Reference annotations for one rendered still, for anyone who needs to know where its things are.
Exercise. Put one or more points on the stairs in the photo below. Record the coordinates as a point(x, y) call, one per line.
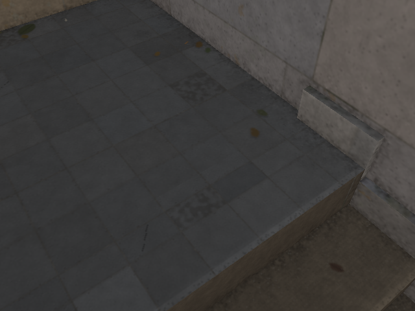
point(330, 258)

